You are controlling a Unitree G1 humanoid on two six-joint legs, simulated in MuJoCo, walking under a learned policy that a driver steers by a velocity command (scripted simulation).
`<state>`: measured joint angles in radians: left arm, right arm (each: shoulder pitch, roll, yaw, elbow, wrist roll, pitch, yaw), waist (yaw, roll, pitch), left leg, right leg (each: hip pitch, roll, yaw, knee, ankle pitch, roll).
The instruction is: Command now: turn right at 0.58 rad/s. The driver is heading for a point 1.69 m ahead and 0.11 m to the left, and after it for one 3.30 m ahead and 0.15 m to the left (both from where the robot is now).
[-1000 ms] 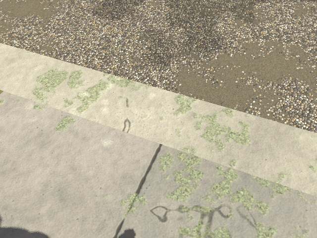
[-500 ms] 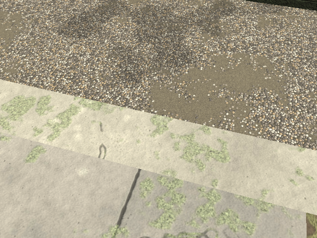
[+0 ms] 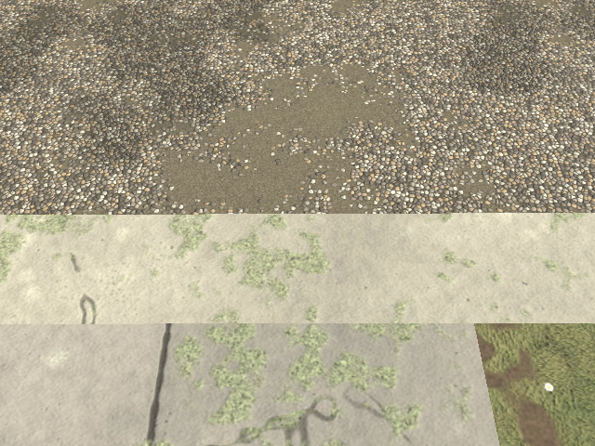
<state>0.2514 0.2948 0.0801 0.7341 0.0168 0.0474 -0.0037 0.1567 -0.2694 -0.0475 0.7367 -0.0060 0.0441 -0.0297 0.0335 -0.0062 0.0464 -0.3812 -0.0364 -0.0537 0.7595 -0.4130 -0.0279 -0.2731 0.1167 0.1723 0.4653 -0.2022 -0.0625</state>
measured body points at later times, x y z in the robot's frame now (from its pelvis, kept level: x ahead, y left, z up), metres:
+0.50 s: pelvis -0.02 +0.01 -0.01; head +0.00 +0.00 +0.44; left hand +0.17 +0.24 -0.12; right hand +0.01 -0.28 -0.13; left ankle +0.01 +0.12 -0.74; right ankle -0.06 -0.08 -0.75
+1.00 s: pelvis +0.00 +0.00 +0.00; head +0.01 +0.00 +0.45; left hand +0.19 +0.22 -0.12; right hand -0.08 -0.26 -0.14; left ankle -0.02 +0.13 -0.74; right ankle -0.03 -0.10 -0.72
